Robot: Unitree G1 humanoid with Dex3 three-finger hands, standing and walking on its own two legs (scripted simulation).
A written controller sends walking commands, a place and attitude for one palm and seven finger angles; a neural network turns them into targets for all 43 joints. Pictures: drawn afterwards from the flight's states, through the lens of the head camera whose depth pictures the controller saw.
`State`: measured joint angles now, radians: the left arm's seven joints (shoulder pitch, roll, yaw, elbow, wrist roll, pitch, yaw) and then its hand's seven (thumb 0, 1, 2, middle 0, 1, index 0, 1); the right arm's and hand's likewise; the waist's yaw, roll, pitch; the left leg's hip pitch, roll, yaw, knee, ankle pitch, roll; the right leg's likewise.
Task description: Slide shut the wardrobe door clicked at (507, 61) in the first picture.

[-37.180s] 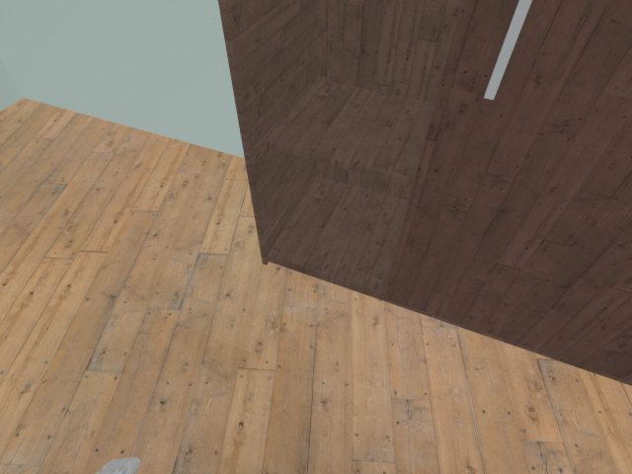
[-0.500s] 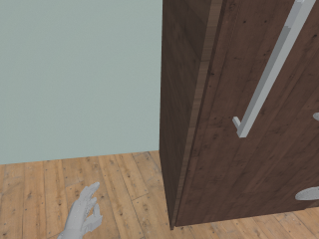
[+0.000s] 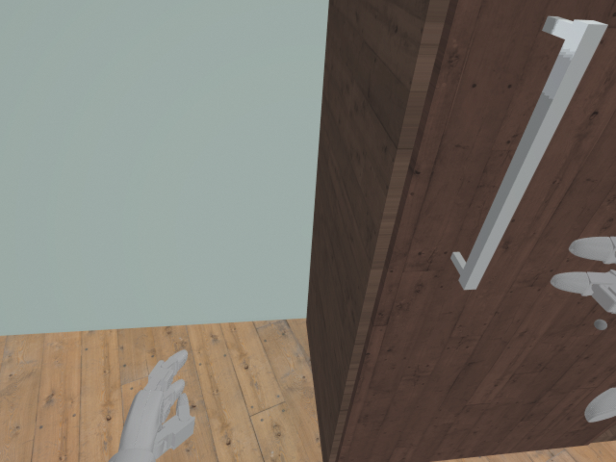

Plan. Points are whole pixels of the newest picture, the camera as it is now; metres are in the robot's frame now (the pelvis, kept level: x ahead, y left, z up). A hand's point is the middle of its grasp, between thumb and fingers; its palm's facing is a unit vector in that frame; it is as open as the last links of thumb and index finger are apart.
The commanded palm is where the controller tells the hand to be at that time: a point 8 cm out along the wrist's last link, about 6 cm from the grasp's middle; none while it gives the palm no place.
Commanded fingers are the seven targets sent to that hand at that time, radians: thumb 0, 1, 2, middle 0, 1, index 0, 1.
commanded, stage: draw the hand back to the body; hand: right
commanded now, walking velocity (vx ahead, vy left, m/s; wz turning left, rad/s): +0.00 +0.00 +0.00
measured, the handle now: (504, 177) +0.33 -0.22 +0.27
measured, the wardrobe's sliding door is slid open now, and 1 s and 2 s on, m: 0.00 0.00 0.00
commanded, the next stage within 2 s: step back with the hand held close in 1.26 s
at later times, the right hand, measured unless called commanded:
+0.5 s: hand (597, 338) +0.18 -0.28 +0.18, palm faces +0.52 +0.77 -0.38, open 12.6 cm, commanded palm +0.14 -0.31 +0.19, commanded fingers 0.00 -0.25 -0.58 0.22 0.68 0.22 0.68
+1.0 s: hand (553, 308) +0.23 -0.27 +0.16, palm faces +0.44 +0.82 -0.37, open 7.9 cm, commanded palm +0.18 -0.30 +0.18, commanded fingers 0.00 -0.90 -0.90 0.20 0.30 0.20 0.30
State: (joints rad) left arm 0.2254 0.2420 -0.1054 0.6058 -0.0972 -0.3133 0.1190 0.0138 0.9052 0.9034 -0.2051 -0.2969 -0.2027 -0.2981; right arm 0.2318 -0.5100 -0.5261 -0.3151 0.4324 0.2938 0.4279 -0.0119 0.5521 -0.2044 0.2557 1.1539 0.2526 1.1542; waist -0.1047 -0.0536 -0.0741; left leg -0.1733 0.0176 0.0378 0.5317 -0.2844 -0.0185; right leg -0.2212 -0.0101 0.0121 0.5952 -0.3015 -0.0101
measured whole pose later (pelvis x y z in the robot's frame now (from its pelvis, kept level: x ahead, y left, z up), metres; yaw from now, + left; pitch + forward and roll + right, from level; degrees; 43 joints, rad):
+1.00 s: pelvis +0.03 -0.01 +0.01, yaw +2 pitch -3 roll +1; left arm 0.21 0.21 -0.01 0.63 0.01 -0.16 0.05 0.01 0.91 0.90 -0.20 -0.30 -0.20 -0.30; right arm 0.41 -0.35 -0.34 -0.39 0.05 -0.06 -0.10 0.01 -0.77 -0.84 0.21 0.38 0.21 0.38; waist -0.09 -0.03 0.01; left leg -0.11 0.03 -0.01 0.44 -0.27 -0.04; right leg -0.13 0.00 -0.04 0.48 -0.29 -0.02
